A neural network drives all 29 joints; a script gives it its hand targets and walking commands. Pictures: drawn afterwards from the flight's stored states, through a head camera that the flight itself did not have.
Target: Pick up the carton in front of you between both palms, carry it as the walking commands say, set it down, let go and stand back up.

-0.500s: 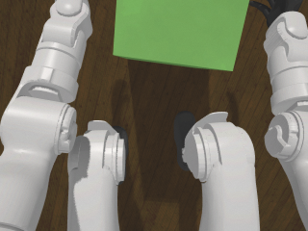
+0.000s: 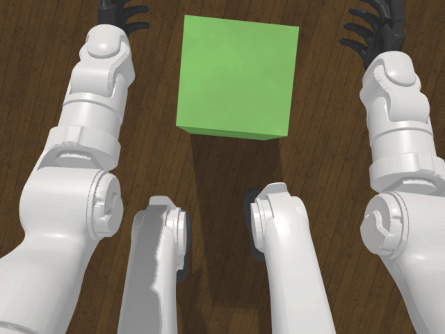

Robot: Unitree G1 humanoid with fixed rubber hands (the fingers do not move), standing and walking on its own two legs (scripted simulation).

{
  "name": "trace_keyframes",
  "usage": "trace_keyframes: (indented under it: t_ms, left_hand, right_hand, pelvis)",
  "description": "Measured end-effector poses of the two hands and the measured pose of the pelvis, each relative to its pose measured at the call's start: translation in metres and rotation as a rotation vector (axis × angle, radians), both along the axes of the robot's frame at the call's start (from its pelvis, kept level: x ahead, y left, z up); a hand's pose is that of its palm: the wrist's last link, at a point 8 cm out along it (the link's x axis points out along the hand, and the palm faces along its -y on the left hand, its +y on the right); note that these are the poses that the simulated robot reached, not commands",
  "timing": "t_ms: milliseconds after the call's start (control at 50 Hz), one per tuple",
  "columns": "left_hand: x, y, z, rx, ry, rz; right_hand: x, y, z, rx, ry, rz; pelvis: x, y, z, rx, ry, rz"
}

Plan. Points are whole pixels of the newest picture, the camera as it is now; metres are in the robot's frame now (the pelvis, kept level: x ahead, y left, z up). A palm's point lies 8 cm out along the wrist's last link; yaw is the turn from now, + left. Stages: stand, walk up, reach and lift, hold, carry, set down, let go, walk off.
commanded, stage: set down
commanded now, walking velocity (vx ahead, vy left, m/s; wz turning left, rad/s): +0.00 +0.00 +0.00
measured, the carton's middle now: (233, 91) +0.51 -0.07 -0.34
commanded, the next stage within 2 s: let go in 0.50 s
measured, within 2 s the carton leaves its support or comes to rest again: neither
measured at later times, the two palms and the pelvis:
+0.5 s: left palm out of the picture +0.57 +0.11 +0.04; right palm out of the picture +0.49 -0.28 +0.05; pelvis +0.03 +0.00 +0.14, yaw -1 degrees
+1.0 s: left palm out of the picture +0.44 +0.15 +0.15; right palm out of the picture +0.39 -0.28 +0.16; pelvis +0.09 -0.02 +0.26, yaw -2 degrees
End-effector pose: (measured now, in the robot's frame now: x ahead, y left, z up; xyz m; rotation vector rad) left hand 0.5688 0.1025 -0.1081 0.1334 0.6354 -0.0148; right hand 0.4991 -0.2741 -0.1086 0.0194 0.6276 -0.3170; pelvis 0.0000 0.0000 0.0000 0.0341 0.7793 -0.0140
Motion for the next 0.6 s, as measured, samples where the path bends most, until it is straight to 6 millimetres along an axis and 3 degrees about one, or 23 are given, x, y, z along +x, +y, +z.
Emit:
trace_keyframes:
  t_ms: [360,600]
  left_hand:
    - [0.000,0.004,0.113,-0.006,-0.006,-0.022]
    - [-0.009,0.010,0.173,0.010,0.008,-0.021]
  right_hand:
    - [-0.003,-0.010,0.116,0.004,0.002,0.008]
    - [-0.009,-0.010,0.177,-0.007,0.015,0.039]
  pelvis:
    - [0.022,0.000,0.101,-0.004,0.048,-0.005]
    - [0.032,-0.003,0.162,-0.008,0.017,-0.009]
